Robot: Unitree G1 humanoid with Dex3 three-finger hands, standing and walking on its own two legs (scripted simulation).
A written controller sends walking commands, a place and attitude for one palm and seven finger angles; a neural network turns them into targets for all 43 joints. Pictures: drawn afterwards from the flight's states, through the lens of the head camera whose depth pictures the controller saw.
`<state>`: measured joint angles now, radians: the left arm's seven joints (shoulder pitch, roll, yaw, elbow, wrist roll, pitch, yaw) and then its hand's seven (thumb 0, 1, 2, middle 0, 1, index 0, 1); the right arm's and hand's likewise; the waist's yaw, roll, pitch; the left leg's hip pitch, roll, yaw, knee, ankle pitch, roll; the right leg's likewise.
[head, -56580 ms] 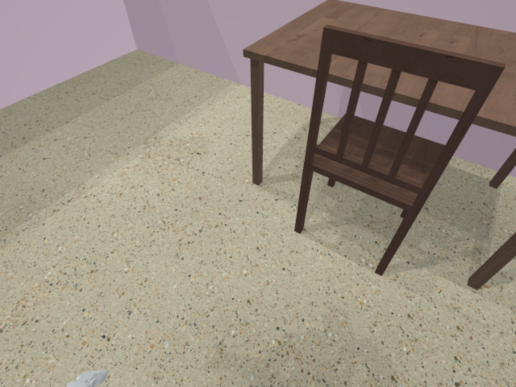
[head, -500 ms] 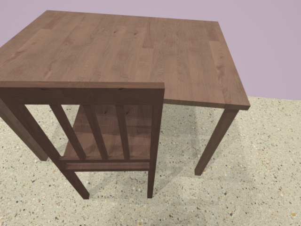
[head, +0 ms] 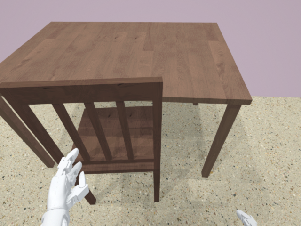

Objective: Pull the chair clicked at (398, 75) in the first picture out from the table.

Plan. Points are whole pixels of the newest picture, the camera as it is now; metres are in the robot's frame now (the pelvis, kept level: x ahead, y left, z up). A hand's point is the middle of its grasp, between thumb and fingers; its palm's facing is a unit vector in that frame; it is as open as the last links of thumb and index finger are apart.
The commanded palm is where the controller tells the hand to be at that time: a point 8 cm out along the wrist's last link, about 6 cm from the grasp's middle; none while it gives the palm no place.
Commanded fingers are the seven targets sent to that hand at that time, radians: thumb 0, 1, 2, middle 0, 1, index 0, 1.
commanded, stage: raise the hand toward the chair's back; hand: left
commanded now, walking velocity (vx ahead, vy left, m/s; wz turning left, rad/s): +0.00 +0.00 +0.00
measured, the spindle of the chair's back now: (100, 134) +0.44 +0.19 -0.05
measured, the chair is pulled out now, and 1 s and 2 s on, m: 0.04 0.04 0.04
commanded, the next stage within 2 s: aim the fingers beside a spindle in 1.88 s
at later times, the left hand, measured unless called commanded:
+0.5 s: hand (101, 205) +0.20 +0.14 -0.03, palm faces -0.12 -0.99 -0.04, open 11.8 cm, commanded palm +0.16 +0.22 -0.03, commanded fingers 0.00 0.04 0.53 -0.11 -0.16 -0.11 -0.16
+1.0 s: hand (81, 197) +0.21 +0.19 -0.01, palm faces +0.06 -1.00 -0.05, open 15.9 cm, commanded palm +0.19 +0.25 -0.02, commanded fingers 0.00 -0.50 0.30 -0.06 -0.08 -0.06 -0.08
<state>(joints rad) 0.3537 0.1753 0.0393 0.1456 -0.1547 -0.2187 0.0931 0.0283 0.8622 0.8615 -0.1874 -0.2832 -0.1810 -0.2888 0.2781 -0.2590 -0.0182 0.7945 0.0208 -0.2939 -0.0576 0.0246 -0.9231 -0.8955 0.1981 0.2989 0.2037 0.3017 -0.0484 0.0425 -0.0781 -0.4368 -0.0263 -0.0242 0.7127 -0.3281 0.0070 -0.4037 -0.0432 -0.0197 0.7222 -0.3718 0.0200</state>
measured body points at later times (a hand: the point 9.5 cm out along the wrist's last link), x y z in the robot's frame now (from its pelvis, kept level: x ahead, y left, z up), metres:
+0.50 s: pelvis -0.03 -0.02 -0.09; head +0.05 -0.03 +0.35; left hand +0.20 +0.19 -0.03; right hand +0.19 -0.22 -0.18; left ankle +0.02 +0.11 -0.72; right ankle +0.00 -0.13 -0.72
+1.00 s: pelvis -0.01 +0.00 -0.07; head +0.05 +0.01 +0.37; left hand +0.20 +0.24 -0.01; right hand +0.17 -0.25 -0.14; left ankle +0.02 +0.11 -0.72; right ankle +0.00 -0.13 -0.72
